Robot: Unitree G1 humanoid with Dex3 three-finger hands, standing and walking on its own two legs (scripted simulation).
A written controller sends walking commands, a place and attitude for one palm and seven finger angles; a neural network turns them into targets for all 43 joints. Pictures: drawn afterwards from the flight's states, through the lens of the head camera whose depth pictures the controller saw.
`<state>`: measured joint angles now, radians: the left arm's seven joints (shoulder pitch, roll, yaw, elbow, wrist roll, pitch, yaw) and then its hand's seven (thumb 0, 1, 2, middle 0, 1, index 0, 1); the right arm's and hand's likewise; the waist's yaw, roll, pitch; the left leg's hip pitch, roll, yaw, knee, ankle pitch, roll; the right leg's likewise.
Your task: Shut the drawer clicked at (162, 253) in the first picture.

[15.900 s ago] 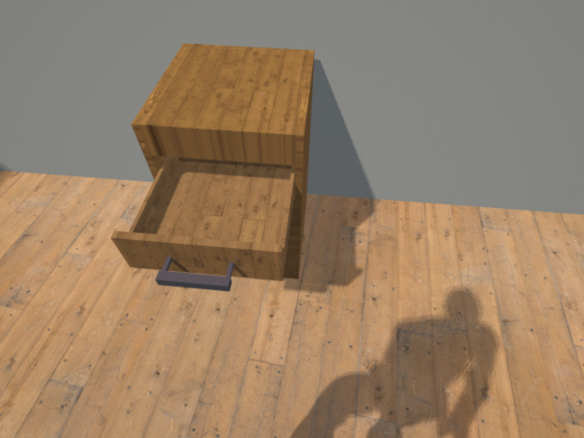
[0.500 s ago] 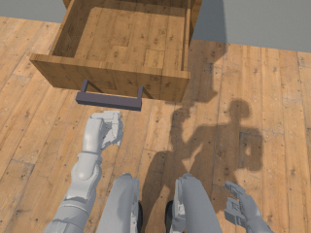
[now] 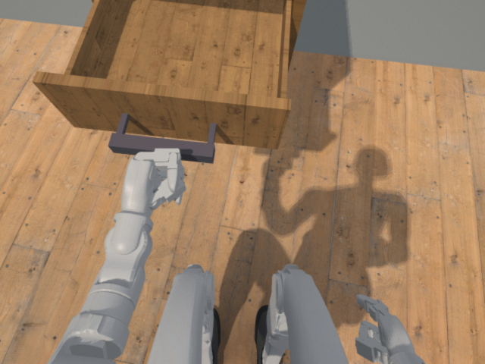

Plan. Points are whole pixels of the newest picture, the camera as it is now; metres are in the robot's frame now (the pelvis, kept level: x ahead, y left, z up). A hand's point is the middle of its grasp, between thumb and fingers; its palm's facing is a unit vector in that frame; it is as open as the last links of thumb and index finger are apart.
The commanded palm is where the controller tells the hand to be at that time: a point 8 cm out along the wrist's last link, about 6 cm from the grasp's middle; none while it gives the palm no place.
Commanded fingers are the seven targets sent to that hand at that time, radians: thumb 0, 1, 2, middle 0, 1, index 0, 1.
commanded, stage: push the drawer shut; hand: left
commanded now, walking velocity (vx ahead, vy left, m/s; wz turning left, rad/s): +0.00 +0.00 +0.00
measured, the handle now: (166, 136) +0.47 +0.14 -0.01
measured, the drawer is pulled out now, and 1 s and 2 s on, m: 0.27 0.13 0.03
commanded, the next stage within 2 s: pull the fist back off the drawer in 1.94 s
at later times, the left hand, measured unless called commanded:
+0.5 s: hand (187, 148) +0.45 +0.10 -0.01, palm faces -0.09 -0.99 -0.06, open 2.8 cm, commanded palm +0.46 +0.13 +0.00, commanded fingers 0.00 0.90 0.90 -1.40 -1.60 -1.40 -1.60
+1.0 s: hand (195, 108) +0.53 +0.10 -0.01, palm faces -0.06 -1.00 -0.05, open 2.7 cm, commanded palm +0.52 +0.12 +0.00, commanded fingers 0.00 0.90 0.90 -1.40 -1.60 -1.40 -1.60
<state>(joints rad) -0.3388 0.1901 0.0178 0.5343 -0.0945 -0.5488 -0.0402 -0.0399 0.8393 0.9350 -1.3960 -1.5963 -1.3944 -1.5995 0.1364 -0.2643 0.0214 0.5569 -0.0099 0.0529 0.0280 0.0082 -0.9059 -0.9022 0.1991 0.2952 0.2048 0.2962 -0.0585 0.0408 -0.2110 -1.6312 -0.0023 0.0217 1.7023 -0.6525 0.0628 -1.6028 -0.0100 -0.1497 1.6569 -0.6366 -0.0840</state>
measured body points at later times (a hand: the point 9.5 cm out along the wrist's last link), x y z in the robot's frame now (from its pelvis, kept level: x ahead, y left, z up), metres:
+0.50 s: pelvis -0.02 +0.02 -0.01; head +0.16 +0.04 +0.40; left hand +0.45 +0.16 -0.01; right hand +0.08 -0.25 -0.13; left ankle +0.05 +0.09 -0.51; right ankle +0.06 -0.08 -0.51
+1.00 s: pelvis -0.01 +0.01 -0.02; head +0.20 +0.03 +0.38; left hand +0.53 +0.15 -0.01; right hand +0.02 -0.25 -0.14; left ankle +0.05 +0.09 -0.51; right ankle +0.06 -0.08 -0.51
